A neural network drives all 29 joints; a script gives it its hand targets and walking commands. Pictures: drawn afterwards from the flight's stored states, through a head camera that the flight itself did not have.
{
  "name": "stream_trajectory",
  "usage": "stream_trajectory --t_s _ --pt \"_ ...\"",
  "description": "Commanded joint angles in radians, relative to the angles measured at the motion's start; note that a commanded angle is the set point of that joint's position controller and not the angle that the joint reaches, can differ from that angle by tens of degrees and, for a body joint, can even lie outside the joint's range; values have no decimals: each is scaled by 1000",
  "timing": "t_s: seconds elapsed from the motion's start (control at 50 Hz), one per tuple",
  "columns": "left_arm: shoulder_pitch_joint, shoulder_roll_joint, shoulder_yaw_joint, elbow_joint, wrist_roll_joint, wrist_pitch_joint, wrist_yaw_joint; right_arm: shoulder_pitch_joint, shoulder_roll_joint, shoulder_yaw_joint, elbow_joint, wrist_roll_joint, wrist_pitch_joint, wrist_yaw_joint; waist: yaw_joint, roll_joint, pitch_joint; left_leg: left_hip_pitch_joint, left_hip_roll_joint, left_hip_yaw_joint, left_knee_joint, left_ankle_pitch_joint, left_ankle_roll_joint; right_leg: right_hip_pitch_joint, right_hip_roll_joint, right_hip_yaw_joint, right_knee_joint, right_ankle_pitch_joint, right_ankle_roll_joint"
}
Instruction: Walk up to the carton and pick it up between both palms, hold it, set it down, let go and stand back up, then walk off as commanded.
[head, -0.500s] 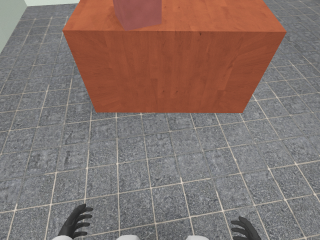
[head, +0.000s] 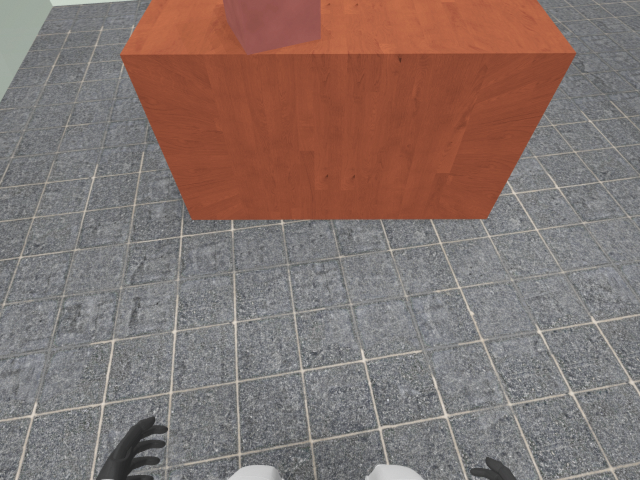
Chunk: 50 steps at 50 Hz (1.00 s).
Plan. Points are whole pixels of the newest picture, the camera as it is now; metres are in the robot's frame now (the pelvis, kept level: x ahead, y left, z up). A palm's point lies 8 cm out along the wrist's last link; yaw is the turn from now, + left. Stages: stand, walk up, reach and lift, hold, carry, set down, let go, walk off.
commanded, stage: stand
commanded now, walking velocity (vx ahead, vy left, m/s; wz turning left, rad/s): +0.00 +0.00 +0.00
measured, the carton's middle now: out of the picture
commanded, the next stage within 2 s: walk up in 0.92 s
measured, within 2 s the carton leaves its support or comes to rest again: neither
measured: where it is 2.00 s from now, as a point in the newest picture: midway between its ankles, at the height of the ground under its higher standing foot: outside the picture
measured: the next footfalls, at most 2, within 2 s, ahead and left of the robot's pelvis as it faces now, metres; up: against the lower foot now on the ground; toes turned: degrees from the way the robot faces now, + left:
right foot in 1.92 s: +0.28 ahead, -0.05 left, +0.00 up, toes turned +2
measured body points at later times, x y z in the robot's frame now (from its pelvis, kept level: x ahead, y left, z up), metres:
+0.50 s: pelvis +0.00 +0.00 +0.00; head +0.01 +0.00 +0.45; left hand +0.12 +0.28 -0.11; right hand +0.09 -0.24 -0.14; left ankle +0.00 +0.13 -0.71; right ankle +0.00 -0.11 -0.71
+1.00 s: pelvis -0.02 +0.01 +0.00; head -0.01 +0.01 +0.45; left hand +0.08 +0.29 -0.12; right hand +0.05 -0.23 -0.14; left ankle +0.00 +0.13 -0.71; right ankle +0.00 -0.11 -0.71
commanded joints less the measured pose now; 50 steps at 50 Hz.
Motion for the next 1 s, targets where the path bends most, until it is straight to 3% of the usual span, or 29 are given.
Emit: stream_trajectory --t_s 0.0,0.48,0.68,0.98 --pt "-37 223 79 -32 23 -60 19 -56 -284 -79 -75 10 -36 -13 -7 -52 -204 53 70 -79 -76 274 80 60 -117 134 -170 329 -73" --pt "-53 232 70 76 16 -69 17 -69 -290 -68 22 15 -44 -14 -2 -41 -172 57 81 -107 -131 302 81 69 -119 143 -213 344 -68" --pt "-67 230 67 121 15 -63 18 -79 -293 -64 62 18 -43 -15 -3 -48 -153 51 87 -116 -163 270 81 65 -118 145 -236 305 -62" --pt "-68 228 62 187 11 -55 15 -96 -302 -58 116 18 -43 -14 6 -9 -111 16 108 -154 -237 204 82 78 -98 130 -247 248 -46"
